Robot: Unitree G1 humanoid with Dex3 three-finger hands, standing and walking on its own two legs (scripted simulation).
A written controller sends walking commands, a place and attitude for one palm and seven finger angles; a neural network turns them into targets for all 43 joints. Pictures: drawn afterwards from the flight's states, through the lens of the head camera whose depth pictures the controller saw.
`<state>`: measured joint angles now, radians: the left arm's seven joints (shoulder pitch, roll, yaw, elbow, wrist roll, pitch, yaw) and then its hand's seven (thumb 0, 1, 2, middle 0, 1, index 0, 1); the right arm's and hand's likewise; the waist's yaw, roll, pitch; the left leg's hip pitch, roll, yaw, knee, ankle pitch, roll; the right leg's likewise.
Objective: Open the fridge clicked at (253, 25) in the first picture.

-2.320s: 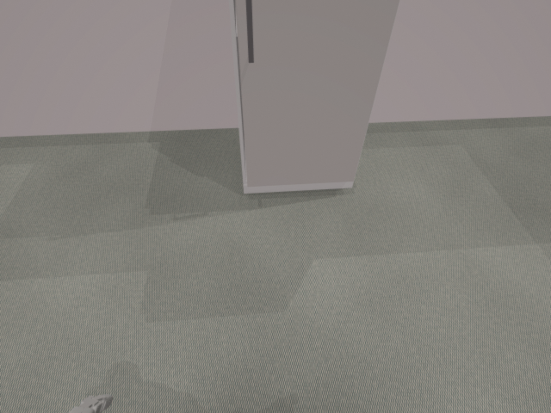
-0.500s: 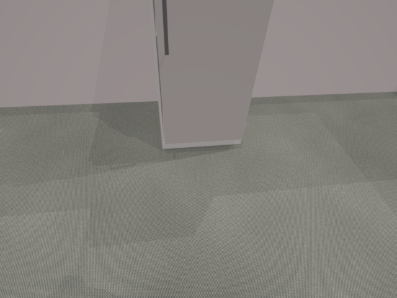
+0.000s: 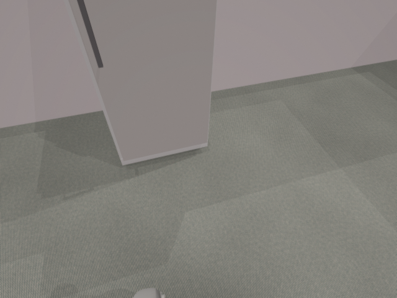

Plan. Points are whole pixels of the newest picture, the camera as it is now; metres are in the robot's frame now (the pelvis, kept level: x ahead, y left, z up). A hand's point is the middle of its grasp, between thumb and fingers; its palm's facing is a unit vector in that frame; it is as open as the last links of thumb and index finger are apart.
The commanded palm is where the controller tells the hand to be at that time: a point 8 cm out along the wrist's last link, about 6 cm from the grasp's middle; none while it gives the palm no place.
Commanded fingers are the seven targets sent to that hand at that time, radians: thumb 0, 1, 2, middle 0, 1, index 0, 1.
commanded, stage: walk to a spot facing it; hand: left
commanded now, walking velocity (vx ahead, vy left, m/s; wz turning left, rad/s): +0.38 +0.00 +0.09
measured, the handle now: out of the picture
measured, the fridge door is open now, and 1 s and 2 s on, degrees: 0 0 0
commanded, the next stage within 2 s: turn to face it in 0.36 s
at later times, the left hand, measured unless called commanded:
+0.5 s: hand (101, 274) +0.21 +0.25 -0.17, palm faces +0.04 -0.99 -0.16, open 7.4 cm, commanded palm none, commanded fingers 0.00 0.90 0.90 -0.20 -0.30 -0.20 -0.30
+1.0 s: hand (127, 208) +0.38 +0.22 -0.16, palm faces +0.20 -0.96 -0.20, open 7.3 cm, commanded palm none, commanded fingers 0.00 0.90 0.90 -0.20 -0.30 -0.20 -0.30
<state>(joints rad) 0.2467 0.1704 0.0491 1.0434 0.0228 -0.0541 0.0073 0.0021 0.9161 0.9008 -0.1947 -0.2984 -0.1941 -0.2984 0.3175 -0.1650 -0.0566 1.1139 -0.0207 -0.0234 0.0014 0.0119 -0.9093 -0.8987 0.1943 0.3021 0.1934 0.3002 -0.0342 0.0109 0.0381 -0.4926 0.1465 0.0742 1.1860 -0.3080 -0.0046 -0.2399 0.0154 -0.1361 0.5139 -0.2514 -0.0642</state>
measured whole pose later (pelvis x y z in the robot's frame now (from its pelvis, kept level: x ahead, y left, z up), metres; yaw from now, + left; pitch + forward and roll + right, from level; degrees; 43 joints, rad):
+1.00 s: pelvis +0.30 +0.03 +0.00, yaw +10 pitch -1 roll +0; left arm 0.14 0.14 0.06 0.95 0.03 0.00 0.04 -0.02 0.93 0.90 -0.20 -0.30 -0.20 -0.30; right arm 0.24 -0.18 -0.08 1.03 -0.02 0.05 0.01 0.01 -0.91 -0.90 0.19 0.30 0.19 0.30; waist -0.03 0.01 0.04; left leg -0.44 0.09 0.09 0.99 -0.44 -0.05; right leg -0.28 -0.13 -0.28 0.54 -0.23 -0.01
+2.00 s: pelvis +0.42 +0.09 +0.00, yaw +20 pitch +0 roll -1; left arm 0.49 0.06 0.02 1.15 0.03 -0.07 0.02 0.00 0.91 0.90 -0.20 -0.30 -0.20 -0.30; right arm 0.20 -0.18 -0.07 1.07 -0.02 0.01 0.03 0.01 -0.91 -0.90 0.19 0.30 0.19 0.30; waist 0.04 0.02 0.06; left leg -0.52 0.09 0.08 0.75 -0.21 0.00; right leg 0.04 -0.02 -0.14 0.30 -0.35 0.00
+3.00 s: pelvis +0.49 +0.15 +0.01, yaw +19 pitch -1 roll +0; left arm 0.25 0.18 0.07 1.06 0.03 0.06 0.02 0.00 0.91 0.90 -0.20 -0.30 -0.19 -0.30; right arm 0.31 -0.13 -0.03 1.07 -0.02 0.01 -0.03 0.01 -0.91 -0.90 0.19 0.30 0.19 0.30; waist 0.00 -0.03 -0.01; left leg -0.15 0.01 0.06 0.44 -0.27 0.03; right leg -0.42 -0.02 0.00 0.82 -0.32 0.01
